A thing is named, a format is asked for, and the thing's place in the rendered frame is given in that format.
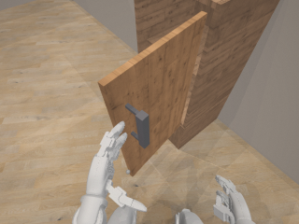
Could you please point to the robot thigh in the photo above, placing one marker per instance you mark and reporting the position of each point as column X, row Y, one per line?
column 123, row 216
column 186, row 217

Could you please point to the robot left hand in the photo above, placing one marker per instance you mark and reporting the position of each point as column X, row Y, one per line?
column 102, row 167

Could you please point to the robot right hand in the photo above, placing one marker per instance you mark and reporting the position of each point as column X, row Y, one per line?
column 230, row 208

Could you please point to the cupboard door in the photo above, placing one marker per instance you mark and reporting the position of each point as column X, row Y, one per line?
column 157, row 81

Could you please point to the handle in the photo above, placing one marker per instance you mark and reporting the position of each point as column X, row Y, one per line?
column 142, row 120

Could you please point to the robot right thigh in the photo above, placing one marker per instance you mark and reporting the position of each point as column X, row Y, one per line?
column 186, row 217

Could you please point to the robot left thigh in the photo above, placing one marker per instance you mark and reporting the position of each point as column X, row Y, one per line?
column 123, row 216

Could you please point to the robot left forearm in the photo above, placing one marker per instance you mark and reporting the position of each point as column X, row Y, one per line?
column 92, row 210

